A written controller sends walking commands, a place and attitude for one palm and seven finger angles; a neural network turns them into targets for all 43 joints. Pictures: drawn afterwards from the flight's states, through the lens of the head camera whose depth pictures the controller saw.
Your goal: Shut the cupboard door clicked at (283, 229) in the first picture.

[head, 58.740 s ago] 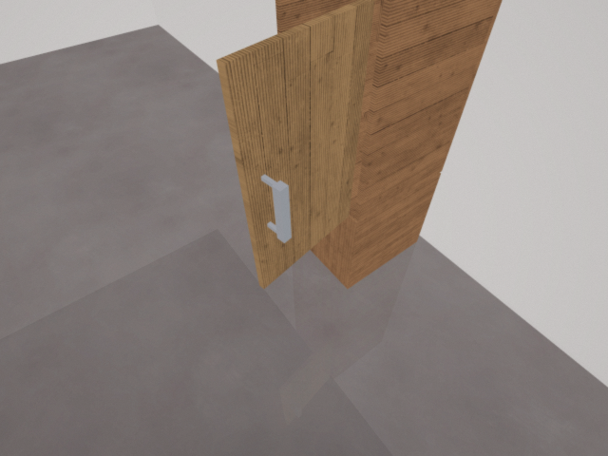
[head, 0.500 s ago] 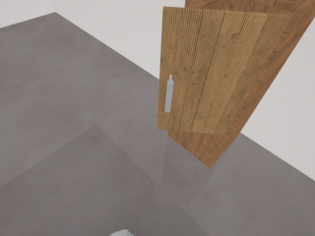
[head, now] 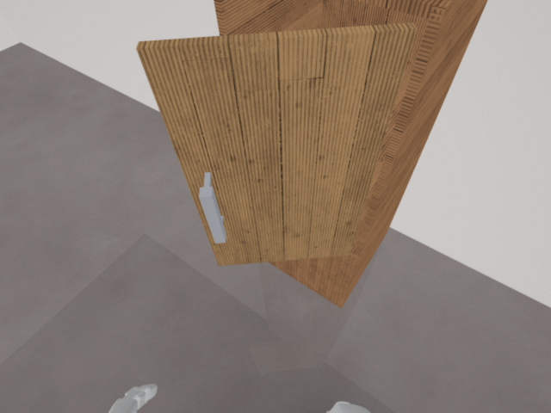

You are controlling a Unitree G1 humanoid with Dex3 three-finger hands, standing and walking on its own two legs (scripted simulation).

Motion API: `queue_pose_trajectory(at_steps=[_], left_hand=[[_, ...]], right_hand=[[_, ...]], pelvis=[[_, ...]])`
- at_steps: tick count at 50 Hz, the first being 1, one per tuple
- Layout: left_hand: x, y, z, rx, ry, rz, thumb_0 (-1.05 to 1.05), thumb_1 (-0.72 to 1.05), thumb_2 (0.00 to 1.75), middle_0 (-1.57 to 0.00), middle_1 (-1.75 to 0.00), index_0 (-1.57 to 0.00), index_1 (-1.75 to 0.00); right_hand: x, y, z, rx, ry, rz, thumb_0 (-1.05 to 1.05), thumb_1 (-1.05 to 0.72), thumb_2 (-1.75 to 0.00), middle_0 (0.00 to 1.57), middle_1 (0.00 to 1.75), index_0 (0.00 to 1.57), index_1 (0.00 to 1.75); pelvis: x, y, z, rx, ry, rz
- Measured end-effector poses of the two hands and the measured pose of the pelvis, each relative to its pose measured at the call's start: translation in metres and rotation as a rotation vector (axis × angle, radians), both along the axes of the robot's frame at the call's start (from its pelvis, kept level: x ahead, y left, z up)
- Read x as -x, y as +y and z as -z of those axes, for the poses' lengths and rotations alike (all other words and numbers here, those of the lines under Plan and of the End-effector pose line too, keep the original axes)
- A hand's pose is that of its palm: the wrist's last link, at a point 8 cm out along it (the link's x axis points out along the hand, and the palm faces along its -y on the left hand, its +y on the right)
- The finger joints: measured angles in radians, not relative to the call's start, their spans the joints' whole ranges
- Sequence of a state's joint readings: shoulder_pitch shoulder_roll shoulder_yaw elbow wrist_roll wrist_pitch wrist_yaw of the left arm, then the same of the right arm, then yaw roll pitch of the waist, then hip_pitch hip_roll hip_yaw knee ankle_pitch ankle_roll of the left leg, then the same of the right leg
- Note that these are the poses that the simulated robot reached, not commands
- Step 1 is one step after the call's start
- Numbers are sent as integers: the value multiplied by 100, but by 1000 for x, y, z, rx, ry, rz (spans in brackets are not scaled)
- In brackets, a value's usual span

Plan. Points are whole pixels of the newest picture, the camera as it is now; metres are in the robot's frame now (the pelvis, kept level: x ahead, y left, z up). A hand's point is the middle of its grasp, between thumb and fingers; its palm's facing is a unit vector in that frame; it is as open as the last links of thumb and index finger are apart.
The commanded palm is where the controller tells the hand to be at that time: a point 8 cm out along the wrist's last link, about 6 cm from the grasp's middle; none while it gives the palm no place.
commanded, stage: come to a stop and stand still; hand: left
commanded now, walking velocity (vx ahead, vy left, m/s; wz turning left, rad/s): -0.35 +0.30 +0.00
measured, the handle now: (214, 209) +0.47 +0.13 -0.04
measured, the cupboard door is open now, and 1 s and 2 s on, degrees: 40 40 40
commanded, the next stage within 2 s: look again from close up in 1.04 s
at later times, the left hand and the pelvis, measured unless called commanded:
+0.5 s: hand out of the picture +0.03 +0.24 -0.17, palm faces +0.12 -0.97 -0.23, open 7.3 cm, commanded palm none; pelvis +0.01 +0.03 +0.01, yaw +2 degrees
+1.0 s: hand out of the picture -0.02 +0.19 -0.16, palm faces +0.02 -0.99 -0.17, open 7.3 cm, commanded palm none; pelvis -0.03 +0.03 +0.02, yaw +1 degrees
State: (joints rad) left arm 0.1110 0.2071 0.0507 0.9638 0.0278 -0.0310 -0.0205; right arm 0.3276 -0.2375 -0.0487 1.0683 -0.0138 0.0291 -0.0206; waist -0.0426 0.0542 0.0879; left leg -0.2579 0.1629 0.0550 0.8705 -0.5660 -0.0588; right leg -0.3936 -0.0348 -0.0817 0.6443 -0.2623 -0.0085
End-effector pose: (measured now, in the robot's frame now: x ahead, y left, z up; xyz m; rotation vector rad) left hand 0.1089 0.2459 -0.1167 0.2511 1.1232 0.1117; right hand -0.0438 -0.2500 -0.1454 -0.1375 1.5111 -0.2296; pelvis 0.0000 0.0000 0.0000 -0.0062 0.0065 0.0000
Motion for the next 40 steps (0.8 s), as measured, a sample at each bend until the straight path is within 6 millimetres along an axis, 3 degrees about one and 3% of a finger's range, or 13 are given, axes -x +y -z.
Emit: queue_pose_trajectory(at_steps=[7,13,18,22,28,35,40], left_hand=[[9,-33,-4,27,67,-60,0,92,90,-20,-30,-20,-30],[29,-18,-3,20,84,-131,0,93,90,-21,-30,-21,-30],[54,9,7,23,113,-167,1,92,90,-21,-30,-20,-30],[73,32,21,36,147,-199,1,91,90,-21,-30,-20,-30],[100,46,15,37,205,-210,1,91,90,-20,-30,-20,-30],[122,39,12,29,234,-177,1,91,90,-20,-30,-20,-30],[132,22,6,42,260,-140,1,91,90,-20,-30,-20,-30]], right_hand=[[-92,-14,-13,6,-149,-64,0,-91,-90,20,30,20,30],[-160,-1,-28,1,-282,-149,0,-91,-90,20,30,20,30],[-189,22,-40,12,-375,-202,0,-91,-90,20,30,20,30],[-186,42,-42,33,-395,-241,0,-91,-90,20,30,20,30],[-153,62,-45,27,-332,-242,0,-91,-90,20,30,20,30],[-105,65,-29,-16,-262,-162,0,-90,-90,20,30,20,30],[-65,58,-23,-28,-207,-95,0,-92,-90,20,30,20,30]], pelvis=[[-18,-11,-15,-20,0,-8],[-18,-6,-18,-15,4,-26],[-13,9,-15,-6,3,-36],[-9,25,-8,10,-9,-44],[-1,36,-18,13,-15,-36],[10,37,-16,-15,-4,-20],[19,36,-20,-10,-17,-14]])
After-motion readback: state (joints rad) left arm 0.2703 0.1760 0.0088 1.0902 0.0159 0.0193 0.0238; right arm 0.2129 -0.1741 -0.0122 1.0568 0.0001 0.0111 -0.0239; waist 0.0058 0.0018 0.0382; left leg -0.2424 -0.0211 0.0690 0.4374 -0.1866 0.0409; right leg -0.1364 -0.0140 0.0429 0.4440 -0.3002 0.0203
